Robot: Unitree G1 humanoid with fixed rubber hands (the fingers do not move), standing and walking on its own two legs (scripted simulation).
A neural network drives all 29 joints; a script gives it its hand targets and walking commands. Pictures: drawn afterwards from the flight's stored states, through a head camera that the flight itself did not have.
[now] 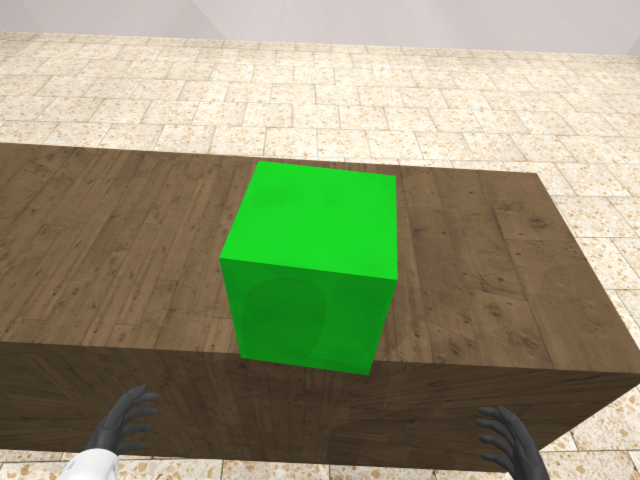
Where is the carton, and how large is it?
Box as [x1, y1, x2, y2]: [219, 161, 397, 374]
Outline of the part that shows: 258,161 219,257 241,357 368,374 397,279 395,176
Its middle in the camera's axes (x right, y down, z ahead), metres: -0.01 +0.05 +0.61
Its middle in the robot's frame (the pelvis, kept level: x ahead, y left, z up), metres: +0.42 +0.02 +0.00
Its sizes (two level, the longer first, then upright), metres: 0.210 0.200 0.250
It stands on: a pedestal, 0.64 m high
